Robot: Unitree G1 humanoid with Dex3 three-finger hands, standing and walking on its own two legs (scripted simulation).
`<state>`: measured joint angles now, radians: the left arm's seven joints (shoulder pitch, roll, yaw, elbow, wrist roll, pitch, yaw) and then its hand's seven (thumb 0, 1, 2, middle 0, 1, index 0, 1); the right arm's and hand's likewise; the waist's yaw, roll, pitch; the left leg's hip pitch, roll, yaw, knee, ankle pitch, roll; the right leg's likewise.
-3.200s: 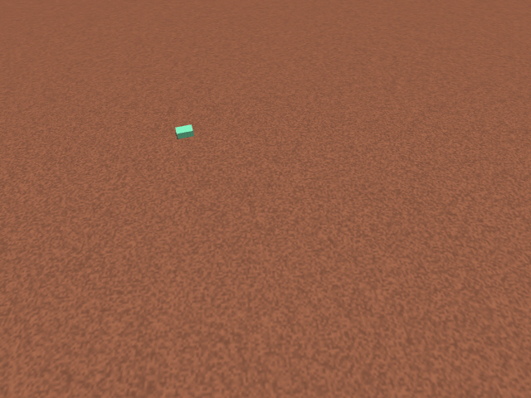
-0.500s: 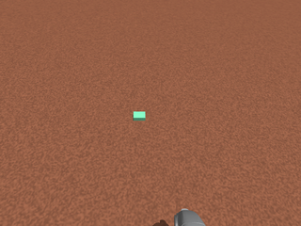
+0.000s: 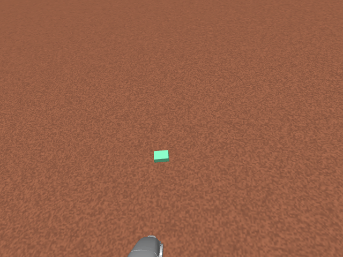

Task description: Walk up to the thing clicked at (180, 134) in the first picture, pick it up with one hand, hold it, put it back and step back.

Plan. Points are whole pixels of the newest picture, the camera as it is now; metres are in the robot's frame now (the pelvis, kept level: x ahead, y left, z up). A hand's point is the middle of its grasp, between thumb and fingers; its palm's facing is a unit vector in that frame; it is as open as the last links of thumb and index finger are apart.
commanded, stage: walk up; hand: left
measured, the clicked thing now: (161, 156) +0.83 +0.20 -0.76
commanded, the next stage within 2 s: none
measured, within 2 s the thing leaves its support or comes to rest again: neither
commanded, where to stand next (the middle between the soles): +0.48 +0.02 m, yaw +2 degrees
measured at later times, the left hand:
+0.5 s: hand (83, 227) +0.21 +0.31 -0.15, palm faces -0.04 -0.94 -0.33, open 7.4 cm
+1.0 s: hand (107, 180) +0.34 +0.25 -0.12, palm faces +0.01 -0.91 -0.42, open 7.4 cm
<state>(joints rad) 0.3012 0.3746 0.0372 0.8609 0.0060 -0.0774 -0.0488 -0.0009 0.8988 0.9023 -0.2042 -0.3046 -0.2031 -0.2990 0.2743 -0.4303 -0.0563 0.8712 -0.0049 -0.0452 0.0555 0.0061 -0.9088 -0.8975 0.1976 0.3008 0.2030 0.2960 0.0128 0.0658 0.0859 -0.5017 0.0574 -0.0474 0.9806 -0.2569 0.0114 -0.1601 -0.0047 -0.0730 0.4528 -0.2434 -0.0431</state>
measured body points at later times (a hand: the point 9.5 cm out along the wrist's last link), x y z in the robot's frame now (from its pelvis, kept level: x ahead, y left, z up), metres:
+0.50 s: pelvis +0.17 +0.03 +0.00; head +0.18 +0.06 +0.45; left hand +0.21 +0.35 -0.13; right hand +0.24 -0.28 -0.09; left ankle +0.19 +0.14 -0.74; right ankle +0.23 -0.14 -0.69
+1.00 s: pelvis +0.31 -0.02 +0.00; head +0.33 -0.05 +0.45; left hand +0.34 +0.30 -0.09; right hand +0.38 -0.34 -0.14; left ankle +0.40 +0.14 -0.69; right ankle +0.32 -0.14 -0.74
